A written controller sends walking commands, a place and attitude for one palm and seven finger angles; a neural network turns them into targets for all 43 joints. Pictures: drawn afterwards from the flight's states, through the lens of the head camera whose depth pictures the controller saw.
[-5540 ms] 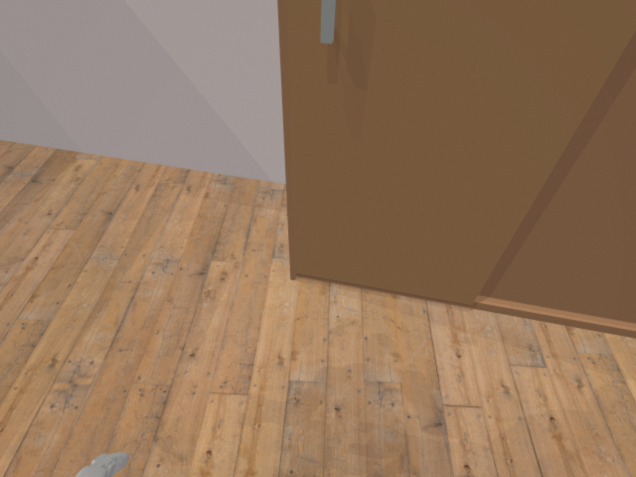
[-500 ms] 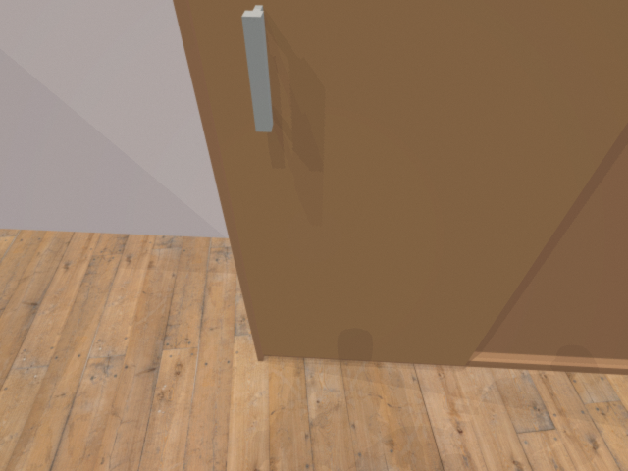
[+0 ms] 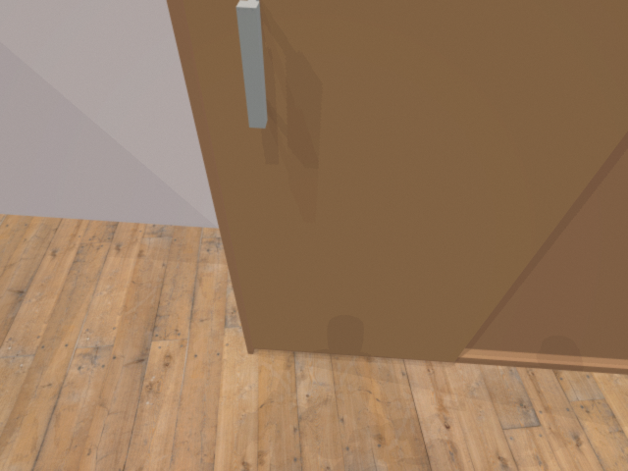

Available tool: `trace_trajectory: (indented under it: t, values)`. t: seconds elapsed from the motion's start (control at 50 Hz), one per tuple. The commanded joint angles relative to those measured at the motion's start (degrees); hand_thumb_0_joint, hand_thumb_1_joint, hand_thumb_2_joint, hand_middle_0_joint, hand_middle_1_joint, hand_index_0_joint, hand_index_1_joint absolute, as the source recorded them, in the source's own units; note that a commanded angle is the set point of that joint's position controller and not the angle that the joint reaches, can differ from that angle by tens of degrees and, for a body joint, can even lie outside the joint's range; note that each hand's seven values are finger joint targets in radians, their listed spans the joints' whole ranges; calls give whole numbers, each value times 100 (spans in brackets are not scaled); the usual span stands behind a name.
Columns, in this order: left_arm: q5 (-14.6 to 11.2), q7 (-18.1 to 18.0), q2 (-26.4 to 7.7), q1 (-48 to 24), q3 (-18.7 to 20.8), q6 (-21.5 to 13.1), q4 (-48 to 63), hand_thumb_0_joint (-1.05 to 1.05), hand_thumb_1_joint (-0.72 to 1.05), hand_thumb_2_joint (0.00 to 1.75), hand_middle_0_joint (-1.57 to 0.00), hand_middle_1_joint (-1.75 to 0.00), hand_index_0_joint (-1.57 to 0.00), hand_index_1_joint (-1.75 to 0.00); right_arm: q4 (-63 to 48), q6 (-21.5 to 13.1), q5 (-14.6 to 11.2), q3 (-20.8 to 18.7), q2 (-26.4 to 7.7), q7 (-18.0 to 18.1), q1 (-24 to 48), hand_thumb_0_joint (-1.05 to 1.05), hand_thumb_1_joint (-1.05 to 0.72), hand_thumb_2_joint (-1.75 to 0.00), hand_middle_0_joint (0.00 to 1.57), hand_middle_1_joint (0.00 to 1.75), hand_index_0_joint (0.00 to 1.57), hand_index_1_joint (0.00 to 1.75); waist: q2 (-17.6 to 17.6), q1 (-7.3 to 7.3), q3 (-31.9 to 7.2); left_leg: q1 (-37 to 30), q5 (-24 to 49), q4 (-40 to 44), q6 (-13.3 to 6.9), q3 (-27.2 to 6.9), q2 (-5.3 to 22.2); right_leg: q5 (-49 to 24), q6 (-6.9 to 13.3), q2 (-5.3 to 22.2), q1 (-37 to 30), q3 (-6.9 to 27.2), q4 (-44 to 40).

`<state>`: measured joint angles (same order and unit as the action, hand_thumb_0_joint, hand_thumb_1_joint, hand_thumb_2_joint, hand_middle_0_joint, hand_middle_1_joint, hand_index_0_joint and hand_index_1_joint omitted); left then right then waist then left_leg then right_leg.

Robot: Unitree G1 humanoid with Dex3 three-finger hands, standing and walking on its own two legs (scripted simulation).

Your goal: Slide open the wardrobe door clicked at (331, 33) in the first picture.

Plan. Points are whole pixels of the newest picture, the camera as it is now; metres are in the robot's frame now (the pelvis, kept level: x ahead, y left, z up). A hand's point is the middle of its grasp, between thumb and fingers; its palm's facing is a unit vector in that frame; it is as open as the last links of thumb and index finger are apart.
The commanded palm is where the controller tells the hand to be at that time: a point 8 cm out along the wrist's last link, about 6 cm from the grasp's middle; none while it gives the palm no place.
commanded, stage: shuffle to correct the standing spot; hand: left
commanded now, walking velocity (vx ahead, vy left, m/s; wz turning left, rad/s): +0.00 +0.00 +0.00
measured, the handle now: (256, 64) +0.57 +0.13 +0.24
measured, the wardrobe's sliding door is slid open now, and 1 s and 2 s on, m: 0.00 0.00 0.00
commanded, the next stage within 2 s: come to a stop and stand still in 0.42 s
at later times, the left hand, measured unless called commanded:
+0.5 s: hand out of the picture +0.01 +0.16 -0.20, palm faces +0.05 -0.99 -0.13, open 7.4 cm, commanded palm none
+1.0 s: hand (223, 442) +0.20 +0.15 -0.18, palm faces +0.03 -0.97 -0.22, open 7.4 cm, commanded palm none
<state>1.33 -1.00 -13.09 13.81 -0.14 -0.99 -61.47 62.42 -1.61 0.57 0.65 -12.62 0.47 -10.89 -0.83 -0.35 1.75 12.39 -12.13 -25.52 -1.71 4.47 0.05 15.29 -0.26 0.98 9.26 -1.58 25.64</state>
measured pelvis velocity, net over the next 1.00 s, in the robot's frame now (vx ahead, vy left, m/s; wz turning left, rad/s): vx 0.10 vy -0.03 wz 0.02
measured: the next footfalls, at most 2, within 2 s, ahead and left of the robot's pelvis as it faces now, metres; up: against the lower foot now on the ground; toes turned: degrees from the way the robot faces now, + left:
right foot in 0.78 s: +0.23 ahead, -0.14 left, +0.00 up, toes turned -5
left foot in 1.12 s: +0.11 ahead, +0.09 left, +0.00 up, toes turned +5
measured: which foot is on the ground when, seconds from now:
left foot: down 0.00-0.80, up 0.82-1.00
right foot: down 0.00-0.52, up 0.54-0.76, down 0.78-1.00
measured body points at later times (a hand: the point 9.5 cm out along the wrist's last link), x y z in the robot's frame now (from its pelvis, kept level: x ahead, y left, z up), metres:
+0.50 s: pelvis +0.07 +0.00 -0.02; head +0.08 +0.03 +0.43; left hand +0.01 +0.21 -0.18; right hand +0.06 -0.22 -0.16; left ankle +0.02 +0.10 -0.74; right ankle -0.01 -0.12 -0.74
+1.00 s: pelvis +0.10 -0.03 -0.01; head +0.14 -0.03 +0.43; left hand +0.19 +0.20 -0.16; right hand +0.13 -0.27 -0.17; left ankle +0.05 +0.09 -0.69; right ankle +0.19 -0.14 -0.74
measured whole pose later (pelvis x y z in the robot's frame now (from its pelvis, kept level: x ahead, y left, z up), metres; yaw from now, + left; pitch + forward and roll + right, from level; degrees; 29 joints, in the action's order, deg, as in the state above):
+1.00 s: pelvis +0.10 -0.03 -0.01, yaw +1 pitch +0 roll +1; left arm 2.1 -2.1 -10.0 7.1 2.6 0.3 -54.8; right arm 60.0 1.3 0.5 -2.8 -9.8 1.3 -12.6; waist -1.4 0.6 5.9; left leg 21.6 -29.9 -57.2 1.0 2.2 0.6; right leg 9.3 1.8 3.5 22.9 -5.8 32.6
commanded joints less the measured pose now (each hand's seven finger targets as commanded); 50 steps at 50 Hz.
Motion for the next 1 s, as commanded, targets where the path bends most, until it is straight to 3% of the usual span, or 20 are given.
trace_trajectory:
  t: [0.0, 0.06, 0.1, 0.22, 0.38, 0.42, 0.44, 0.46, 0.48, 0.5, 0.54, 0.62, 0.72, 0.74, 0.76, 0.78, 0.82, 0.86, 0.9, 0.98]
  values:
    - [-33, -60, -778, 158, 133, -85, 243, 0, 90, 90, -20, -30, -20, -30, -242, -76, 20, -183, -818, 49, -53, 0, -90, -90, 20, 30, 20, 30, 106, 12, -67, -174, 498, 574, -46, -728, 670, -574, 234, 559, 232, 542, -473]
    - [-29, -58, -815, 137, 138, -88, 228, 0, 90, 90, -20, -30, -20, -30, -218, -75, 20, -176, -846, 50, -32, 0, -90, -90, 20, 30, 20, 30, 108, 15, -92, -206, 631, 552, -43, -711, 675, -718, 238, 562, 189, 552, -472]
    - [-32, -61, -456, 387, 67, -37, 116, 0, 90, 90, -20, -30, -20, -30, -106, -29, 43, -89, -482, 30, -238, 0, -90, -90, 20, 30, 20, 30, 64, 18, -214, -236, 40, 515, -7, -633, 648, -108, 211, 525, 167, 492, -429]
    - [8, 18, -454, 589, 124, -13, 101, 0, 90, 90, -20, -30, -20, -30, -142, 22, 78, -136, -433, -8, -349, 0, -90, -90, 20, 30, 20, 30, -59, -9, 474, 360, -1427, 402, -68, -656, 545, 1278, 386, 493, 612, 656, -484]
    - [-13, -19, -527, 1313, 296, -127, -77, 0, 90, 90, -20, -30, -20, -30, -206, -131, 57, -113, -80, 5, -522, 0, -90, -90, 20, 30, 20, 30, -539, -85, 345, 870, -376, -947, -15, 102, 179, -329, 790, 946, -197, 1083, -368]
    - [-11, -29, -468, 1332, 317, -136, -88, 0, 90, 90, -20, -30, -20, -30, -157, -164, 40, -126, -29, 20, -701, 0, -90, -90, 20, 30, 20, 30, -337, 4, 306, 501, -165, -751, -47, 113, 220, -782, 785, 879, -53, 863, -97]
    - [-4, -22, -407, 1191, 307, -136, -53, 0, 90, 90, -20, -30, -20, -30, -49, -190, 38, -143, -74, 30, -1001, 0, -90, -90, 20, 30, 20, 30, 69, 168, 229, -60, 446, -453, -125, -61, 337, -1143, 660, 608, 219, 464, 432]
    - [-13, -17, -230, 1046, 277, -152, 9, 0, 90, 90, -20, -30, -20, -30, 158, -218, 57, -202, -298, 77, -1512, 0, -90, -90, 20, 30, 20, 30, 779, 366, 27, -1041, 1613, -236, -375, -730, 819, -1239, 459, 242, 963, -30, 1461]
    - [-17, -27, -8, 662, 219, -187, 180, 0, 90, 90, -20, -30, -20, -30, 387, -236, 85, -280, -571, 154, -2286, 0, -90, -90, 20, 30, 20, 30, 1730, 628, -66, -1932, 3311, 171, -914, -1903, 1686, 282, 240, -182, 2110, -523, 2743]
    - [-24, -49, -51, 257, 202, -212, 370, 0, 90, 90, -20, -30, -20, -30, 536, -214, 103, -250, -578, 214, -2711, 0, -90, -90, 20, 30, 20, 30, 1812, 741, 99, -2393, 4714, 372, -1330, -2471, 2210, 1933, 231, -164, 3050, -218, 3734]
    - [-3, -47, -47, -95, 266, -194, 439, 0, 90, 90, -20, -30, -20, -30, 408, -223, 104, -189, -236, 251, -2396, 0, -90, -90, 20, 30, 20, 30, 689, 577, 501, -1830, 5136, 309, -1365, -1999, 2260, 1701, 264, 274, 3217, 101, 4002]
    - [-51, -20, 420, 281, 215, 34, 306, 0, 90, 90, -20, -30, -20, -30, 82, -198, 88, -138, -154, 285, -1342, 0, -90, -90, 20, 30, 20, 30, 926, 26, 519, -356, 4492, 523, -696, -666, 1417, 592, 96, 319, 1628, -136, 2482]
    - [-12, -50, -158, 776, 381, -16, 297, 0, 90, 90, -20, -30, -20, -30, -68, -93, 1, -379, -540, 255, -1096, 0, -90, -90, 20, 30, 20, 30, 659, -296, -51, -399, 3495, -313, -332, -451, 1094, -1477, 112, 128, 138, -438, 411]
    - [11, -80, -327, 939, 407, -59, 298, 0, 90, 90, -20, -30, -20, -30, -73, -59, -7, -376, -300, 226, -1208, 0, -90, -90, 20, 30, 20, 30, 227, -323, -204, -164, 2595, -708, -133, -386, 880, -2737, 134, 392, -277, -194, 276]
    - [34, -132, -583, 1052, 464, -89, 298, 0, 90, 90, -20, -30, -20, -30, -72, -16, -32, -368, -38, 186, -1494, 0, -90, -90, 20, 30, 20, 30, -594, -289, -605, 482, 652, -1648, 74, -145, 368, -4782, 541, 1315, -915, 839, 601]
    - [2, -144, -818, 1187, 505, -88, 307, 0, 90, 90, -20, -30, -20, -30, -105, 43, -72, -395, 147, 191, -1738, 0, -90, -90, 20, 30, 20, 30, -1300, -265, -1068, 696, -2056, -2790, 205, -44, -160, -6149, 1249, 2274, -1121, 1539, 307]
    - [8, -165, -680, 733, 457, -66, 465, 0, 90, 90, -20, -30, -20, -30, -174, 182, -70, -376, 256, 207, -1365, 0, -90, -90, 20, 30, 20, 30, -1342, -211, -783, 731, -2578, -3692, 164, -555, 63, -4754, 1541, 2319, -155, 1637, -182]
    - [25, -207, -557, 86, 453, 47, 704, 0, 90, 90, -20, -30, -20, -30, -169, 260, -16, -387, 280, 157, -1176, 0, -90, -90, 20, 30, 20, 30, -967, -69, -362, 948, -2127, -3933, 212, -522, 157, -3424, 1392, 2014, 415, 1253, -342]
    - [48, -206, -611, -54, 482, 80, 825, 0, 90, 90, -20, -30, -20, -30, -220, 316, 12, -386, 245, 89, -1156, 0, -90, -90, 20, 30, 20, 30, -918, -10, -462, 874, -1858, -3656, 277, -385, 134, -2626, 1229, 1862, 672, 979, -484]
    - [93, -183, -795, -147, 555, 158, 963, 0, 90, 90, -20, -30, -20, -30, -387, 318, 43, -358, 217, 14, -1034, 0, -90, -90, 20, 30, 20, 30, -753, -60, -493, 652, -1580, -2637, 288, -146, 79, -819, 1141, 1726, 931, 1098, -740]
